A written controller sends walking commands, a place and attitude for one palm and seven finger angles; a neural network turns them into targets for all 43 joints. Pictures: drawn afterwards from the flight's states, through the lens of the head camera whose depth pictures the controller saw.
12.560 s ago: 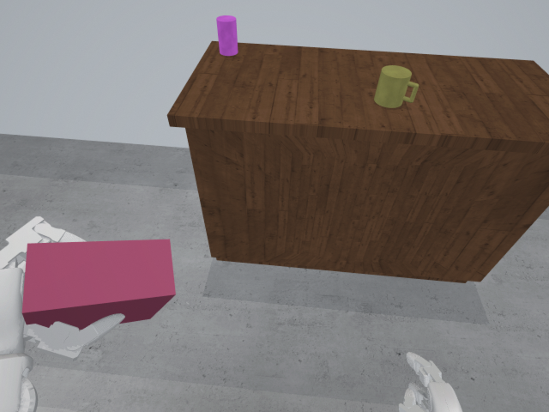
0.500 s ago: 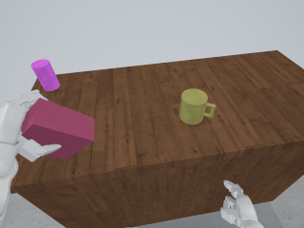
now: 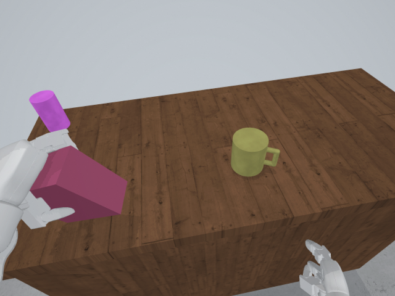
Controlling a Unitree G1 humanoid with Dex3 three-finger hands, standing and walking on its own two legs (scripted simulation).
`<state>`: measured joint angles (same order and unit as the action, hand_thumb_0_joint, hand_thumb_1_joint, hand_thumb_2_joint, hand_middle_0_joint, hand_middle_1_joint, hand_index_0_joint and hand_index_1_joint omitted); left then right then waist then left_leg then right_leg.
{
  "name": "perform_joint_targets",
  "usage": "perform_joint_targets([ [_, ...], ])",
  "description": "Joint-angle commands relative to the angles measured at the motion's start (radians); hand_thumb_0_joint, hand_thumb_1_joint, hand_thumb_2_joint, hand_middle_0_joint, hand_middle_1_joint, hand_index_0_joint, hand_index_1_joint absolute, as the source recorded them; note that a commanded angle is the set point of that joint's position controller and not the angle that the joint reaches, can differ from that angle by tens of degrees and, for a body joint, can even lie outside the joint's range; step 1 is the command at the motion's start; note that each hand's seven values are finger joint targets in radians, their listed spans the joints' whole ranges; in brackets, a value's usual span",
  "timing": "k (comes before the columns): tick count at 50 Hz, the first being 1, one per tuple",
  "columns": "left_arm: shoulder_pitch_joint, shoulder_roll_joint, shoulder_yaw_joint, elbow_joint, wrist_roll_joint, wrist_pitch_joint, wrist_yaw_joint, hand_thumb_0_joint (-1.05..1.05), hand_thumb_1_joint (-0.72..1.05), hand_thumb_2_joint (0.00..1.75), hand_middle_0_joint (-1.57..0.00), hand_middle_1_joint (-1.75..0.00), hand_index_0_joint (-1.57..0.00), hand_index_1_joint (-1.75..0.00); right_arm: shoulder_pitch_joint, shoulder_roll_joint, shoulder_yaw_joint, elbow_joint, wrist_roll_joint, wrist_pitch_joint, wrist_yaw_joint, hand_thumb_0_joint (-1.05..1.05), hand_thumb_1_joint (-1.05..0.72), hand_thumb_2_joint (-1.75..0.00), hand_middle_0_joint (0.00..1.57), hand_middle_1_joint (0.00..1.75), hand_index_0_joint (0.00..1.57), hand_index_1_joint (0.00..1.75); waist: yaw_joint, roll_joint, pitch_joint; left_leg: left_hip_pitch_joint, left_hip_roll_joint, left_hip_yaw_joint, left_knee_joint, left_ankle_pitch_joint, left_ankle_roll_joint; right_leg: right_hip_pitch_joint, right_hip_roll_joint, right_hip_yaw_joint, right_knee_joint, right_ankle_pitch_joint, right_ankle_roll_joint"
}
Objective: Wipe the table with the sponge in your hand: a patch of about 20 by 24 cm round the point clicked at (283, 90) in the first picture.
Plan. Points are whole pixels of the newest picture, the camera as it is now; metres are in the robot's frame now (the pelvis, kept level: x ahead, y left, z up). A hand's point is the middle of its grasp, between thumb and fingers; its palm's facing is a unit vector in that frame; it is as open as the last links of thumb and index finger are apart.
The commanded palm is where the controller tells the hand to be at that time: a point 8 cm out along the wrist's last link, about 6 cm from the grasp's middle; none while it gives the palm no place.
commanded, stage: turn the palm down, sponge in hand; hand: left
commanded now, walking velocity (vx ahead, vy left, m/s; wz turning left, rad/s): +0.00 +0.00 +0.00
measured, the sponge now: (79, 194) +0.23 +0.25 +0.14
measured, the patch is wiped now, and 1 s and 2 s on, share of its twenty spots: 0.00 0.00 0.00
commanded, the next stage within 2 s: move the sponge above the wiping area in 1.14 s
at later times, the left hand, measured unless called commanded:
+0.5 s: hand (21, 169) +0.22 +0.30 +0.21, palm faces +0.24 -0.13 -0.96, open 10.1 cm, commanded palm +0.17 +0.30 +0.27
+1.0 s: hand (27, 184) +0.20 +0.29 +0.20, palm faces +0.16 -0.03 -0.99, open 10.1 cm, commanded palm +0.15 +0.29 +0.27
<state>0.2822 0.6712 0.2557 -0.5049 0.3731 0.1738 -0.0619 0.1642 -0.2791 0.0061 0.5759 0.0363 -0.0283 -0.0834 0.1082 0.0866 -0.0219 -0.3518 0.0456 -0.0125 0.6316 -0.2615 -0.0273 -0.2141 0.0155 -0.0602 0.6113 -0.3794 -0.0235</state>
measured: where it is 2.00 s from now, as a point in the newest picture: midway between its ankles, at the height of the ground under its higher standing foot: outside the picture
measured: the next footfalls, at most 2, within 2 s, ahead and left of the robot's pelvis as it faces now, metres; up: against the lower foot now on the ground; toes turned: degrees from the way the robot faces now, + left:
none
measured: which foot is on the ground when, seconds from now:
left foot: down 0.00-1.00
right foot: down 0.00-1.00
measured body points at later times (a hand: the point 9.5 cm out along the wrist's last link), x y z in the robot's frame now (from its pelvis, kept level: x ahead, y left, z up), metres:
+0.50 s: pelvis -0.03 +0.02 +0.01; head -0.04 -0.02 +0.46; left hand +0.20 +0.31 +0.26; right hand +0.21 -0.20 -0.07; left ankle +0.05 +0.14 -0.72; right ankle -0.03 -0.10 -0.72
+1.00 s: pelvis -0.04 +0.01 +0.01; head -0.07 -0.04 +0.46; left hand +0.19 +0.28 +0.26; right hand +0.21 -0.20 -0.07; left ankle +0.05 +0.14 -0.72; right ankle -0.03 -0.10 -0.73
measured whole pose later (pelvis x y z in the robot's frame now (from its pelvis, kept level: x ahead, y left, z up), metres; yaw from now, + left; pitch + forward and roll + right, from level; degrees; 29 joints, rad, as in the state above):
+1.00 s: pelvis -0.04 +0.01 +0.01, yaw -1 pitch -5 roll +0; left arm 0.05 0.67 0.04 -0.36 0.77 0.37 -0.17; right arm 0.03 -0.29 0.03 0.68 0.06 0.04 -0.08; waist 0.14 0.14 0.00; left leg -0.26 0.03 0.02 0.47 -0.12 -0.01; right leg -0.17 0.00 -0.03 0.52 -0.27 -0.02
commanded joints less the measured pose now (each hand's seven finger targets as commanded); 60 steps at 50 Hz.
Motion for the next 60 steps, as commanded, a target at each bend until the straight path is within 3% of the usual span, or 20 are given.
perform_joint_targets([
  [1, -0.217, 0.288, 0.211, -0.131, 0.067, 0.050, 0.087, 0.00, 0.10, 1.30, -1.20, -1.60, -1.20, -1.60, -0.195, -0.086, -0.011, -0.175, 0.005, -0.033, 0.001, 0.00, -0.90, -0.90, 0.20, 0.30, 0.20, 0.30, 0.015, 0.023, -0.183, 0.169, -0.021, 0.023, -0.065, 0.312, 0.042, -0.030, -0.038, 0.026, -0.111, 0.387, 0.017],
  [2, -0.227, 0.293, 0.219, -0.107, 0.077, 0.085, 0.090, 0.00, 0.10, 1.30, -1.20, -1.60, -1.20, -1.60, -0.248, -0.080, -0.004, -0.173, 0.022, -0.037, 0.004, 0.00, -0.90, -0.90, 0.20, 0.30, 0.20, 0.30, 0.020, 0.044, -0.147, 0.174, -0.025, 0.026, -0.073, 0.282, 0.037, -0.038, -0.027, 0.042, -0.126, 0.350, 0.007],
  [3, -0.230, 0.256, 0.164, -0.099, 0.079, 0.109, 0.081, 0.00, 0.10, 1.30, -1.20, -1.60, -1.20, -1.60, -0.226, -0.083, -0.001, -0.183, 0.019, -0.027, 0.003, 0.00, -0.90, -0.90, 0.20, 0.30, 0.20, 0.30, 0.014, 0.031, -0.151, 0.161, -0.017, 0.025, -0.082, 0.275, 0.041, -0.026, -0.031, 0.023, -0.128, 0.349, 0.011],
  [5, -0.249, 0.281, 0.141, -0.104, 0.110, 0.150, 0.051, 0.00, 0.10, 1.30, -1.20, -1.60, -1.20, -1.60, -0.252, -0.089, 0.006, -0.186, 0.021, -0.015, -0.002, 0.00, -0.90, -0.90, 0.20, 0.30, 0.20, 0.30, 0.019, 0.003, -0.173, 0.168, -0.018, 0.015, -0.104, 0.269, 0.044, -0.017, -0.034, 0.032, -0.132, 0.325, 0.015],
  [7, -0.277, 0.274, 0.110, -0.133, 0.134, 0.177, 0.020, 0.00, 0.10, 1.30, -1.20, -1.60, -1.20, -1.60, -0.322, -0.076, 0.020, -0.193, 0.040, -0.019, 0.001, 0.00, -0.90, -0.90, 0.20, 0.30, 0.20, 0.30, 0.021, 0.044, -0.149, 0.187, -0.024, 0.011, -0.123, 0.232, 0.041, -0.028, -0.019, 0.041, -0.146, 0.273, 0.004],
  [10, -0.271, 0.263, 0.060, -0.172, 0.177, 0.169, -0.020, 0.00, 0.10, 1.30, -1.20, -1.60, -1.20, -1.60, -0.302, -0.077, 0.019, -0.197, 0.031, -0.011, -0.004, 0.00, -0.90, -0.90, 0.20, 0.30, 0.20, 0.30, 0.016, 0.005, -0.184, 0.209, -0.017, -0.001, -0.142, 0.236, 0.050, -0.020, -0.024, 0.031, -0.153, 0.261, 0.009],
  [12, -0.309, 0.313, 0.109, -0.190, 0.203, 0.166, -0.021, 0.00, 0.10, 1.30, -1.20, -1.60, -1.20, -1.60, -0.356, -0.070, 0.028, -0.195, 0.036, -0.022, -0.002, 0.00, -0.90, -0.90, 0.20, 0.30, 0.20, 0.30, 0.031, 0.024, -0.162, 0.215, -0.024, -0.011, -0.161, 0.200, 0.047, -0.027, -0.010, 0.049, -0.171, 0.213, -0.005],
  [13, -0.305, 0.270, 0.071, -0.193, 0.208, 0.155, -0.019, 0.00, 0.10, 1.30, -1.20, -1.60, -1.20, -1.60, -0.326, -0.070, 0.024, -0.195, 0.028, -0.020, -0.004, 0.00, -0.90, -0.90, 0.20, 0.30, 0.20, 0.30, 0.024, 0.024, -0.176, 0.213, -0.014, -0.005, -0.161, 0.200, 0.050, -0.018, -0.017, 0.027, -0.170, 0.214, -0.001],
  [17, -0.356, 0.332, 0.139, -0.132, 0.248, 0.163, 0.011, 0.00, 0.10, 1.30, -1.20, -1.60, -1.20, -1.60, -0.367, -0.069, 0.027, -0.161, 0.032, -0.019, -0.002, 0.00, -0.90, -0.90, 0.20, 0.30, 0.20, 0.30, 0.042, 0.032, -0.153, 0.209, -0.020, -0.022, -0.195, 0.151, 0.038, -0.016, -0.008, 0.059, -0.198, 0.155, -0.013],
  [23, -0.423, 0.254, 0.003, -0.072, 0.302, 0.219, -0.013, 0.00, 0.10, 1.30, -1.20, -1.60, -1.20, -1.60, -0.395, -0.075, 0.032, -0.154, 0.034, -0.010, 0.002, 0.00, -0.90, -0.90, 0.20, 0.30, 0.20, 0.30, 0.041, 0.036, -0.142, 0.193, -0.022, -0.023, -0.228, 0.104, 0.039, -0.003, -0.022, 0.052, -0.206, 0.134, -0.014],
  [24, -0.434, 0.269, 0.000, -0.093, 0.321, 0.221, -0.025, 0.00, 0.10, 1.30, -1.20, -1.60, -1.20, -1.60, -0.389, -0.074, 0.033, -0.152, 0.035, -0.011, 0.003, 0.00, -0.90, -0.90, 0.20, 0.30, 0.20, 0.30, 0.043, 0.025, -0.181, 0.204, -0.030, -0.031, -0.229, 0.122, 0.041, 0.009, -0.026, 0.059, -0.201, 0.139, -0.012],
  [28, -0.426, 0.239, -0.051, -0.094, 0.356, 0.225, -0.062, 0.00, 0.10, 1.30, -1.20, -1.60, -1.20, -1.60, -0.423, -0.068, 0.035, -0.156, 0.036, -0.013, 0.002, 0.00, -0.90, -0.90, 0.20, 0.30, 0.20, 0.30, 0.039, 0.011, -0.142, 0.195, -0.035, -0.027, -0.230, 0.078, 0.049, -0.010, -0.022, 0.074, -0.216, 0.102, -0.017],
  [36, -0.507, 0.321, 0.017, -0.040, 0.443, 0.190, -0.046, 0.00, 0.10, 1.30, -1.20, -1.60, -1.20, -1.60, -0.418, -0.071, 0.032, -0.125, 0.016, 0.000, 0.011, 0.00, -0.90, -0.90, 0.20, 0.30, 0.20, 0.30, 0.064, 0.004, -0.166, 0.210, -0.051, -0.041, -0.227, 0.107, 0.046, -0.005, -0.033, 0.121, -0.232, 0.080, -0.030],
  [37, -0.524, 0.324, 0.034, -0.044, 0.440, 0.192, -0.042, 0.00, 0.10, 1.30, -1.20, -1.60, -1.20, -1.60, -0.470, -0.063, 0.035, -0.130, 0.024, -0.012, 0.014, 0.00, -0.90, -0.90, 0.20, 0.30, 0.20, 0.30, 0.070, 0.013, -0.154, 0.211, -0.056, -0.042, -0.228, 0.087, 0.043, -0.008, -0.017, 0.149, -0.242, 0.062, -0.042],
  [38, -0.496, 0.270, -0.018, -0.027, 0.425, 0.188, -0.043, 0.00, 0.10, 1.30, -1.20, -1.60, -1.20, -1.60, -0.439, -0.065, 0.030, -0.128, 0.022, -0.007, 0.012, 0.00, -0.90, -0.90, 0.20, 0.30, 0.20, 0.30, 0.054, -0.002, -0.142, 0.208, -0.044, -0.027, -0.220, 0.083, 0.048, -0.015, -0.028, 0.116, -0.242, 0.062, -0.030],
  [44, -0.471, 0.239, -0.041, -0.013, 0.413, 0.183, -0.062, 0.00, 0.10, 1.30, -1.20, -1.60, -1.20, -1.60, -0.427, -0.063, 0.029, -0.123, 0.025, -0.015, 0.012, 0.00, -0.90, -0.90, 0.20, 0.30, 0.20, 0.30, 0.047, -0.037, -0.126, 0.205, -0.046, -0.026, -0.219, 0.075, 0.048, -0.031, -0.038, 0.127, -0.252, 0.050, -0.019],
  [48, -0.513, 0.261, -0.037, -0.007, 0.428, 0.185, -0.064, 0.00, 0.10, 1.30, -1.20, -1.60, -1.20, -1.60, -0.455, -0.071, 0.030, -0.123, 0.017, -0.018, 0.010, 0.00, -0.90, -0.90, 0.20, 0.30, 0.20, 0.30, 0.059, -0.010, -0.118, 0.196, -0.051, -0.027, -0.216, 0.056, 0.046, -0.031, -0.042, 0.135, -0.248, 0.031, -0.031],
  [49, -0.505, 0.250, -0.044, -0.028, 0.429, 0.173, -0.062, 0.00, 0.10, 1.30, -1.20, -1.60, -1.20, -1.60, -0.426, -0.062, 0.026, -0.121, 0.021, -0.020, 0.008, 0.00, -0.90, -0.90, 0.20, 0.30, 0.20, 0.30, 0.044, -0.030, -0.127, 0.214, -0.048, -0.024, -0.215, 0.070, 0.050, -0.038, -0.038, 0.135, -0.251, 0.033, -0.020],
  [52, -0.538, 0.307, 0.011, -0.031, 0.443, 0.178, -0.052, 0.00, 0.10, 1.30, -1.20, -1.60, -1.20, -1.60, -0.470, -0.063, 0.030, -0.123, 0.018, -0.028, 0.010, 0.00, -0.90, -0.90, 0.20, 0.30, 0.20, 0.30, 0.064, -0.005, -0.135, 0.219, -0.057, -0.034, -0.218, 0.079, 0.045, -0.026, -0.024, 0.170, -0.255, 0.041, -0.039],
  [60, -0.501, 0.257, -0.021, -0.008, 0.428, 0.179, -0.057, 0.00, 0.10, 1.30, -1.20, -1.60, -1.20, -1.60, -0.422, -0.070, 0.024, -0.112, 0.014, -0.020, 0.014, 0.00, -0.90, -0.90, 0.20, 0.30, 0.20, 0.30, 0.058, -0.005, -0.146, 0.228, -0.046, -0.029, -0.226, 0.122, 0.045, -0.008, -0.037, 0.125, -0.246, 0.107, -0.027],
])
